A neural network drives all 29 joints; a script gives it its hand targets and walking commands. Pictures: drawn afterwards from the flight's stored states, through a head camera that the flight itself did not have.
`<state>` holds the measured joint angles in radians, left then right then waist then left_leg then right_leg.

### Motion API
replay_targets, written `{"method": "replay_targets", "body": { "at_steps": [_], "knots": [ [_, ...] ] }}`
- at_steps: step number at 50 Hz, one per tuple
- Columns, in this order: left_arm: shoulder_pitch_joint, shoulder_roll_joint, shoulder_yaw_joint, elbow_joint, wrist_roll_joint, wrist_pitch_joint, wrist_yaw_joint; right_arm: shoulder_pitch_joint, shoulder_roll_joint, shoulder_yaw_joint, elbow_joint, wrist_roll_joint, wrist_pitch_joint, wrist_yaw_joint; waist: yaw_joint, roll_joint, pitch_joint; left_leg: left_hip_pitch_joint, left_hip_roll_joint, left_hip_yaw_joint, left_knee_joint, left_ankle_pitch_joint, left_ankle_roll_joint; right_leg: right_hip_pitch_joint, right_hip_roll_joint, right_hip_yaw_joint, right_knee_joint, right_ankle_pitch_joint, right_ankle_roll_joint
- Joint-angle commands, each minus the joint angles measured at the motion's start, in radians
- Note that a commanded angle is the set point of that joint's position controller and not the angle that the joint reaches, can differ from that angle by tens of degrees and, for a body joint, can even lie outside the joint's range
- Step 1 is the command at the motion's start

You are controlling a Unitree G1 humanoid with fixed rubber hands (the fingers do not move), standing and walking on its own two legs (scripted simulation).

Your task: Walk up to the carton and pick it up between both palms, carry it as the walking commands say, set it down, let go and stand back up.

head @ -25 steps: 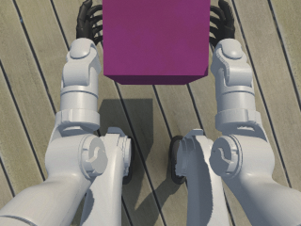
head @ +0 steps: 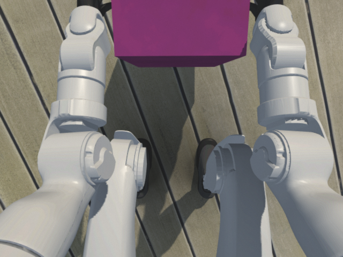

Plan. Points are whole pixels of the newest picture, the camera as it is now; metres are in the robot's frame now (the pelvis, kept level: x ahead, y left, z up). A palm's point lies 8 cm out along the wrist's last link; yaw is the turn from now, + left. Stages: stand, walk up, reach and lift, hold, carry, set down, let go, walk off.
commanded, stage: set down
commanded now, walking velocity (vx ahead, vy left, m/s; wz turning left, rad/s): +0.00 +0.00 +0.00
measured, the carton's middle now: (178, 12) +0.56 +0.01 -0.22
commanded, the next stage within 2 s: none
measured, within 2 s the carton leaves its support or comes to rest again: rests again in 0.78 s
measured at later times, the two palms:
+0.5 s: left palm (102, 8) +0.55 +0.15 -0.19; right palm (257, 8) +0.56 -0.15 -0.19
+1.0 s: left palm (103, 15) +0.55 +0.16 -0.21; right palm (252, 14) +0.56 -0.14 -0.21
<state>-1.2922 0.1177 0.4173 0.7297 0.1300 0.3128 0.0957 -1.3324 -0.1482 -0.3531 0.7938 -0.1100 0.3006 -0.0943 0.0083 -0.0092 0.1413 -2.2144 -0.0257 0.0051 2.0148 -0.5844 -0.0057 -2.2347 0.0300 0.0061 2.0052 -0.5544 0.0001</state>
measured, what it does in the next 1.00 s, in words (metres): lowers itself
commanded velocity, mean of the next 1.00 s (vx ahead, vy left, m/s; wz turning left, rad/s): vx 0.00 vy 0.00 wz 0.00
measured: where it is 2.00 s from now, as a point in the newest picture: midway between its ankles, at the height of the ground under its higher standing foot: (173, 177)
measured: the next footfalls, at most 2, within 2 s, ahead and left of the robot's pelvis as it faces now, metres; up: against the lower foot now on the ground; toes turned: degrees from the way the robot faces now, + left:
none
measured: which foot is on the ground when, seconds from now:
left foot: down 0.00-1.00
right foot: down 0.00-1.00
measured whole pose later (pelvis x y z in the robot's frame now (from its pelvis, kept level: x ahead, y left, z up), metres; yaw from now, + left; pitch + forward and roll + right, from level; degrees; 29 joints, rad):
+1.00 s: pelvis -0.01 +0.00 -0.05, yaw +0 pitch +36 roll +1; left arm -1.46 0.25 0.29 0.92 -0.04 0.26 0.11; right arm -1.51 -0.28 -0.21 0.98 0.04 0.25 -0.10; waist 0.01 0.01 0.39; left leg -2.24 -0.04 0.00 2.22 -0.61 -0.02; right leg -2.26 0.04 0.01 2.21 -0.58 0.00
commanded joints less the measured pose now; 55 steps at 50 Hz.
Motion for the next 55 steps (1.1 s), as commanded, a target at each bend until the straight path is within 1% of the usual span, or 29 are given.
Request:
{"method": "replay_targets", "body": {
  "at_steps": [1,12,17,20,24,28,34,39,43,48,51,55],
  "knots": [
    [-0.662,-0.877,-0.486,-0.052,-0.152,-0.042,-0.270,-0.619,0.897,0.442,-0.053,0.144,-0.037,0.257,0.012,-0.006,-1.241,0.607,-0.107,0.047,-0.119,0.401,-0.012,0.683,0.113,-0.047,-0.094,0.380,0.011],
    [-0.739,-0.816,-0.518,-0.050,-0.209,-0.070,-0.256,-0.692,0.833,0.467,-0.033,0.198,-0.063,0.257,0.010,0.004,-1.207,0.630,-0.093,0.039,-0.033,0.429,-0.009,0.663,0.102,-0.049,-0.003,0.403,0.006],
    [-0.789,-0.812,-0.563,-0.091,-0.266,-0.080,-0.247,-0.746,0.833,0.520,-0.079,0.257,-0.074,0.250,0.008,0.009,-1.335,0.706,-0.093,0.042,0.004,0.492,-0.008,0.726,0.098,-0.053,0.033,0.467,0.006],
    [-0.793,-0.816,-0.567,-0.081,-0.284,-0.082,-0.245,-0.758,0.832,0.529,-0.082,0.272,-0.077,0.246,0.001,0.005,-1.328,0.699,-0.095,0.043,0.013,0.494,-0.006,0.728,0.095,-0.055,0.039,0.473,0.006],
    [-0.772,-0.819,-0.535,-0.031,-0.267,-0.083,-0.252,-0.734,0.840,0.503,-0.033,0.257,-0.076,0.249,0.003,-0.008,-1.210,0.628,-0.096,0.048,0.013,0.441,-0.004,0.688,0.094,-0.055,0.035,0.429,0.005],
    [-0.758,-0.811,-0.489,0.017,-0.237,-0.084,-0.262,-0.711,0.847,0.465,0.017,0.230,-0.073,0.258,0.016,-0.019,-1.090,0.560,-0.095,0.053,0.010,0.383,0.000,0.645,0.094,-0.052,0.029,0.378,0.001],
    [-0.791,-0.786,-0.466,0.023,-0.230,-0.089,-0.271,-0.735,0.832,0.443,0.028,0.222,-0.077,0.265,0.029,-0.023,-1.053,0.536,-0.089,0.056,0.016,0.341,0.003,0.639,0.093,-0.043,0.034,0.343,-0.003],
    [-0.837,-0.775,-0.488,-0.001,-0.256,-0.093,-0.271,-0.781,0.809,0.461,0.003,0.246,-0.084,0.261,0.024,-0.018,-1.111,0.568,-0.086,0.057,0.031,0.345,0.003,0.673,0.088,-0.042,0.049,0.350,-0.003],
    [-0.842,-0.790,-0.500,0.005,-0.282,-0.095,-0.270,-0.809,0.795,0.478,-0.016,0.266,-0.091,0.257,0.011,-0.015,-1.148,0.594,-0.087,0.056,0.044,0.365,0.003,0.691,0.083,-0.046,0.061,0.368,-0.002],
    [-0.843,-0.795,-0.506,0.019,-0.289,-0.100,-0.273,-0.769,0.802,0.459,0.021,0.254,-0.089,0.264,-0.002,-0.001,-1.074,0.565,-0.089,0.053,0.049,0.359,0.001,0.644,0.081,-0.048,0.066,0.362,-0.006],
    [-0.828,-0.790,-0.492,0.043,-0.278,-0.101,-0.274,-0.758,0.796,0.447,0.044,0.246,-0.089,0.272,0.002,0.001,-1.017,0.547,-0.089,0.053,0.049,0.337,0.001,0.609,0.080,-0.049,0.068,0.333,-0.007],
    [-0.810,-0.780,-0.474,0.077,-0.262,-0.098,-0.278,-0.733,0.779,0.425,0.078,0.228,-0.086,0.282,-0.002,0.005,-0.938,0.519,-0.088,0.050,0.047,0.299,0.001,0.565,0.078,-0.048,0.068,0.289,-0.010]
  ]
}}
